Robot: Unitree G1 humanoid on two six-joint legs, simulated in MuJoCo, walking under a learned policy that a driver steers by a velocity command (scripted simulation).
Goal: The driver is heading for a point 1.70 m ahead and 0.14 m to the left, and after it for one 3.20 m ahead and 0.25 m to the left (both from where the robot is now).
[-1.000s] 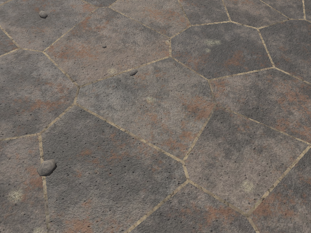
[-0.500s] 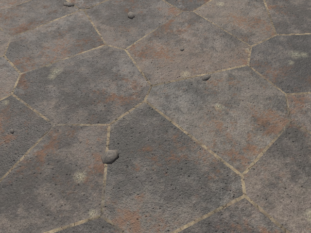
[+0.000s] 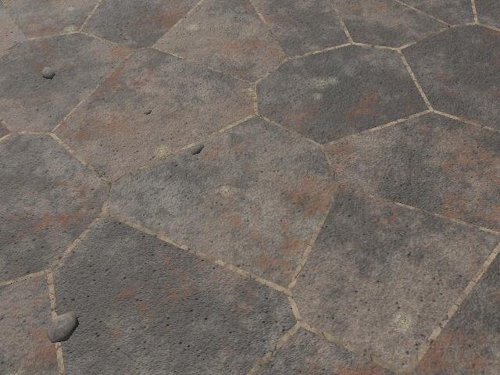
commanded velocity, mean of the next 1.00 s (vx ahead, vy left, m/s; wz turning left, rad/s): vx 0.15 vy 0.00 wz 0.15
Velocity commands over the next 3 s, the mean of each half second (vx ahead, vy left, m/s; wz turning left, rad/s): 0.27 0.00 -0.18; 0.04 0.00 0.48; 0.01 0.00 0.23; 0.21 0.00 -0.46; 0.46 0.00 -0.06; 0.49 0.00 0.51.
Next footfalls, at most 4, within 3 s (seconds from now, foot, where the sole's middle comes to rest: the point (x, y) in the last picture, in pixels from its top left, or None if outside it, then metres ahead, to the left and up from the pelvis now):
0.42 left None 0.38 0.04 -0.76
0.82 right None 0.36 -0.19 -0.76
1.26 left None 0.26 0.06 -0.76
1.76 right None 0.30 -0.17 -0.76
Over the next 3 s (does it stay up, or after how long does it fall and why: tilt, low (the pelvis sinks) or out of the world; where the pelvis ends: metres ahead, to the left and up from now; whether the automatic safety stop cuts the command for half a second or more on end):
stays up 0.91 -0.08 0.02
